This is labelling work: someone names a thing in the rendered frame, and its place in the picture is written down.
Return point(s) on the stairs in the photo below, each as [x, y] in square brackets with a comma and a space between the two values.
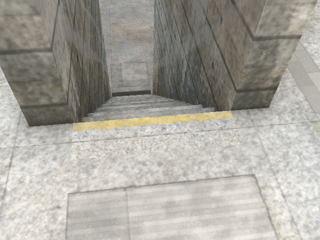
[142, 106]

